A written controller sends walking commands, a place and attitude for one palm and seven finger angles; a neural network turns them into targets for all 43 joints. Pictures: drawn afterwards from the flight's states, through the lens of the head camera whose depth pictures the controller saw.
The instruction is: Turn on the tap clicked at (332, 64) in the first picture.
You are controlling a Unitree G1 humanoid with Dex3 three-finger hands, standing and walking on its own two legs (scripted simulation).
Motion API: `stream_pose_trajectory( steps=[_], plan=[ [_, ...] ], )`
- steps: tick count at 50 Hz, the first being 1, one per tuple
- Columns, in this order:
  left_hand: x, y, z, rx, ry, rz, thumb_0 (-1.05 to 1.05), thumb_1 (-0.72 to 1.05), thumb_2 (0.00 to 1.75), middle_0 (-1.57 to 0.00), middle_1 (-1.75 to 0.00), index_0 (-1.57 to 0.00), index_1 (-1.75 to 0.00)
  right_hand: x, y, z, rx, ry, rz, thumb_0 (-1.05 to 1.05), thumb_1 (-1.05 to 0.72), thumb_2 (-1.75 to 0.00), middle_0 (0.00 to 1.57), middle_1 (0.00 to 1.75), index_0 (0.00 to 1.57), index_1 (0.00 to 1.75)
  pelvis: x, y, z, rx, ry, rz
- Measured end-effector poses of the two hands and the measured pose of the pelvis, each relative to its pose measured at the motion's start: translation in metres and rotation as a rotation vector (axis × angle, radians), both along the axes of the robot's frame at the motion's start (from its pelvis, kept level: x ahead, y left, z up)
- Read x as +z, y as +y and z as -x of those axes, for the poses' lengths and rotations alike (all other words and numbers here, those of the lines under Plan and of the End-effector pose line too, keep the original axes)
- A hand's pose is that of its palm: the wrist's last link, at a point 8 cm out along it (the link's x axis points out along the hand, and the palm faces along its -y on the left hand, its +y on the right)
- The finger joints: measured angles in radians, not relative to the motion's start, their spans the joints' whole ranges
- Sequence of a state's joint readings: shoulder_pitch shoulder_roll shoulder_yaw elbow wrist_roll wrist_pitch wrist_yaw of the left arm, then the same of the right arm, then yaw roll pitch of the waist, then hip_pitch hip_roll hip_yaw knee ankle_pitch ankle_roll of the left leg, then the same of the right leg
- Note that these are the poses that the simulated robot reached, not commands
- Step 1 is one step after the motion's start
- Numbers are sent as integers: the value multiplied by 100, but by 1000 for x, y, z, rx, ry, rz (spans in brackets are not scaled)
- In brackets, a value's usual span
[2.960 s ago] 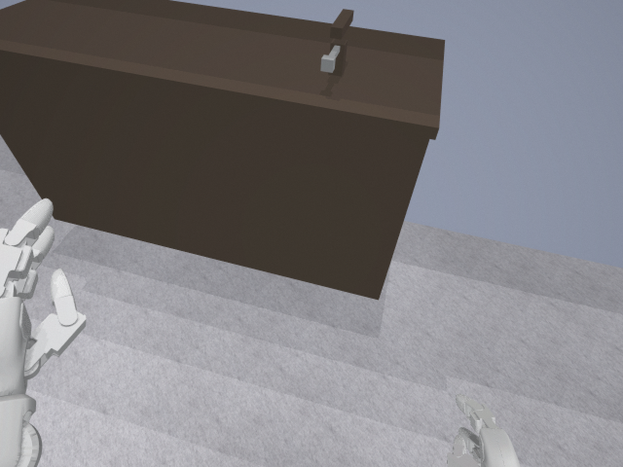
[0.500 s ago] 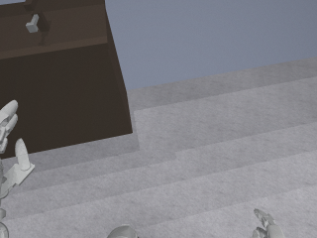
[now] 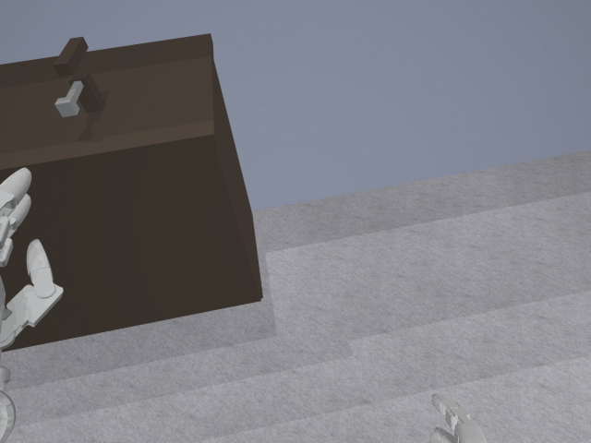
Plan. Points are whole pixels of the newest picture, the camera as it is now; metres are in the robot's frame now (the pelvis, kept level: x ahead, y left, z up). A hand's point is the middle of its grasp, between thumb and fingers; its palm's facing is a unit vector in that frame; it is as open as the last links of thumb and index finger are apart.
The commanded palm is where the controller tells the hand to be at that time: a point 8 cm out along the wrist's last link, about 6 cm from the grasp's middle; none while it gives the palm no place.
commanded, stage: take the last steps up to it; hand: left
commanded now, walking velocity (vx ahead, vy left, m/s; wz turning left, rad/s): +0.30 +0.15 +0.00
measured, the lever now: (67, 106) +0.66 +0.51 +0.13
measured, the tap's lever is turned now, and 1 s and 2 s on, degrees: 0 0 0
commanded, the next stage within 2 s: come to a stop and stand still in 0.58 s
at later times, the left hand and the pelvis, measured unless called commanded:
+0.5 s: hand (69, 192) +0.36 +0.31 +0.18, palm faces +0.42 -0.82 -0.39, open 7.4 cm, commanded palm +0.30 +0.34 +0.20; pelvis +0.13 +0.07 +0.01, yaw -2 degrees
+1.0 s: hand (111, 175) +0.41 +0.29 +0.17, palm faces +0.33 -0.83 -0.44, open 7.4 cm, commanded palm +0.35 +0.34 +0.20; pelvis +0.18 +0.07 +0.02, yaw -3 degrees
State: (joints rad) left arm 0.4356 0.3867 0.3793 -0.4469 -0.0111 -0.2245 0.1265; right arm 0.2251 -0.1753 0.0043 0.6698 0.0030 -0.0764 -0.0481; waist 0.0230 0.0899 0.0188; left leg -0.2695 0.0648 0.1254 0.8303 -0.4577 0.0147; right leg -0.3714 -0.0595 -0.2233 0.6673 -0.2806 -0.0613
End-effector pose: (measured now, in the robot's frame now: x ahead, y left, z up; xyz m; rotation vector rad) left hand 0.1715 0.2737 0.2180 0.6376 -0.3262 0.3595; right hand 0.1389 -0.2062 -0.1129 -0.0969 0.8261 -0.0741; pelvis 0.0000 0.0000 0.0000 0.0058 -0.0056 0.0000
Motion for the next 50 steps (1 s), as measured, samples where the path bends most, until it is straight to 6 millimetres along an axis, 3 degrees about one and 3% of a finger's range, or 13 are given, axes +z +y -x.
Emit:
stream_pose_trajectory(
  steps=[3,7,11,15,19,22,25,29,35,38,42,47,50],
  plan=[
    [-16,5,-14,47,38,83,1,89,90,-21,-30,-22,-30,1,-17,-15,13,41,37,1,-91,-89,20,30,20,30,5,-1,-11,-8,-9,-23],
    [-22,-2,-34,25,82,129,1,89,90,-21,-30,-21,-30,21,-37,-34,2,37,97,2,-91,-89,20,30,20,30,16,1,-28,-3,4,-42],
    [-7,-9,-56,-59,62,92,1,89,90,-21,-30,-22,-30,41,-47,-55,-14,17,156,1,-91,-89,20,30,20,30,24,6,-47,3,17,-59],
    [11,5,-77,-92,14,25,1,88,90,-21,-30,-22,-30,53,-43,-77,-45,-11,192,1,-91,-90,19,30,20,30,25,21,-70,-10,21,-59],
    [10,38,-101,-69,-33,18,1,88,90,-21,-30,-22,-30,54,-22,-100,-81,-37,205,1,-91,-90,19,30,20,30,17,45,-99,-31,17,-35],
    [-5,65,-125,-51,-75,60,1,89,90,-21,-30,-22,-30,47,2,-118,-112,-56,191,1,-91,-90,19,30,20,30,6,62,-117,-40,6,-33],
    [-22,79,-150,-30,-53,130,1,89,90,-21,-30,-22,-30,45,32,-132,-98,-59,138,1,-91,-90,19,30,20,30,7,69,-128,-36,4,-20],
    [-23,71,-168,-75,-14,167,1,89,90,-20,-30,-21,-30,45,68,-147,-58,-66,60,1,-91,-90,20,30,20,30,12,75,-141,-44,15,-9],
    [13,51,-177,-158,-27,35,1,89,90,-21,-30,-21,-30,35,91,-168,-13,-56,-6,1,-91,-89,20,30,20,30,15,77,-164,-50,23,-10],
    [20,56,-186,-105,-12,-40,1,89,90,-21,-30,-22,-30,23,86,-178,-12,-39,-26,1,-90,-89,20,30,21,30,11,72,-177,-48,18,-18],
    [6,67,-199,-2,39,1,1,89,90,-21,-30,-22,-30,11,67,-190,-17,-11,-21,1,-91,-89,20,30,21,30,9,67,-186,-36,-1,-6],
    [-28,64,-205,36,143,133,1,89,90,-20,-30,-21,-30,30,35,-197,-43,-32,63,1,-91,-89,20,30,20,30,17,65,-184,-54,-13,-52],
    [-30,52,-204,-27,144,160,1,89,90,-21,-30,-21,-30,46,22,-198,-55,-54,136,1,-91,-89,20,30,20,30,20,67,-180,-49,-14,-59]
  ],
)
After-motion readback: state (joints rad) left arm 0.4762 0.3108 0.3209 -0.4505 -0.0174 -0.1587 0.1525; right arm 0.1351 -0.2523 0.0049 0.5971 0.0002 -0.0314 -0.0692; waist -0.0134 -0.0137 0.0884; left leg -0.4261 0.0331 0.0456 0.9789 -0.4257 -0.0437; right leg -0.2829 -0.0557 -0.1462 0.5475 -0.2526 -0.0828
